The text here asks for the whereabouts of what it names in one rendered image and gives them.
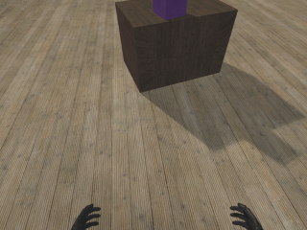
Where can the right robot hand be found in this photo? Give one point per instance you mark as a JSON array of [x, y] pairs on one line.
[[251, 222]]

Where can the carton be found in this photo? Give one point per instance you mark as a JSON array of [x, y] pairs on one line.
[[168, 9]]

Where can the pedestal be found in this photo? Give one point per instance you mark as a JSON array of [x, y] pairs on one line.
[[159, 52]]

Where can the left robot hand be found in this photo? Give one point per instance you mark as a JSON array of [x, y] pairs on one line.
[[81, 222]]

